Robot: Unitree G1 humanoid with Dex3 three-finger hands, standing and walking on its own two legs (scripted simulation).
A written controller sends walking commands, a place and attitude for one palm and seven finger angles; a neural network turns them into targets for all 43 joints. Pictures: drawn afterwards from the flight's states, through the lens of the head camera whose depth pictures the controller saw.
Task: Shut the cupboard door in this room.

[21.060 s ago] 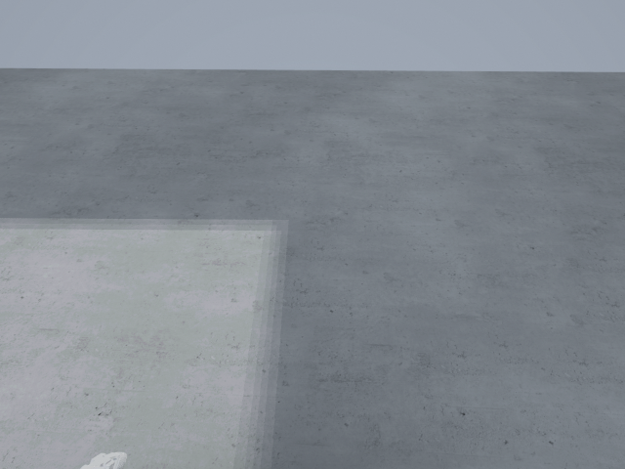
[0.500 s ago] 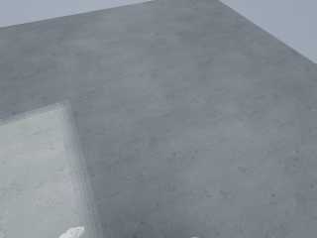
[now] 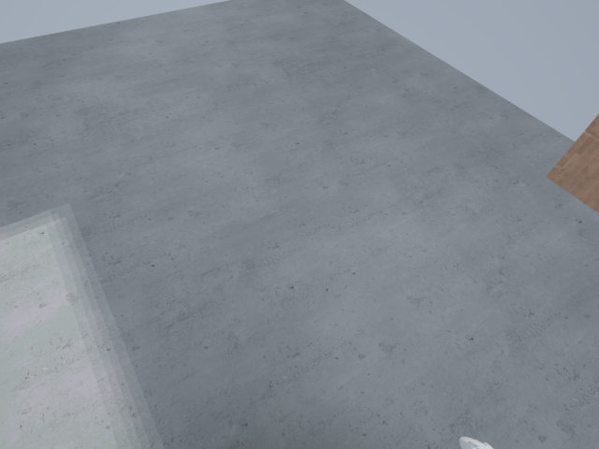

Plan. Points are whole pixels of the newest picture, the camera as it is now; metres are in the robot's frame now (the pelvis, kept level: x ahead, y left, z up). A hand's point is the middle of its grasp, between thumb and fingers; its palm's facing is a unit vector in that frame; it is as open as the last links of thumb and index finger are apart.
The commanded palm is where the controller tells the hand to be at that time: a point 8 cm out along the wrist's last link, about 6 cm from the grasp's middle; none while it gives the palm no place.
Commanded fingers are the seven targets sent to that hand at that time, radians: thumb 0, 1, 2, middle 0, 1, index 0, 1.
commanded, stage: turn or walk to find it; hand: left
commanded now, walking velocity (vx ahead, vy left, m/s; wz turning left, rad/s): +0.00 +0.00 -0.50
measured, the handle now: out of the picture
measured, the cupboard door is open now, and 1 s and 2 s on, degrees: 86 86 86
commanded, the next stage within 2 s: stand and wait in 1.86 s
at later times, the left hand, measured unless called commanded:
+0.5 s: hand (205, 437) +0.15 +0.15 -0.15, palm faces -0.29 -0.92 -0.26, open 7.4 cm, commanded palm none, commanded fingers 0.00 0.90 0.90 -0.20 -0.30 -0.20 -0.30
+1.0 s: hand (190, 441) +0.15 +0.17 -0.18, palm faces -0.41 -0.89 -0.20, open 7.4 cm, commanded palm none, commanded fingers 0.00 0.90 0.90 -0.20 -0.30 -0.20 -0.30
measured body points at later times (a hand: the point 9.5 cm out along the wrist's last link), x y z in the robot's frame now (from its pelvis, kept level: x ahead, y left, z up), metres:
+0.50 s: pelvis -0.02 -0.01 -0.01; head +0.01 -0.04 +0.44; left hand +0.17 +0.20 -0.13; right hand -0.08 -0.26 -0.16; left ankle +0.00 +0.11 -0.72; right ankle -0.05 -0.12 -0.73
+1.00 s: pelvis +0.05 -0.01 +0.00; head +0.08 +0.00 +0.45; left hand +0.17 +0.22 -0.16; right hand +0.02 -0.29 -0.11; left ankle +0.11 +0.08 -0.73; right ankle -0.05 -0.10 -0.70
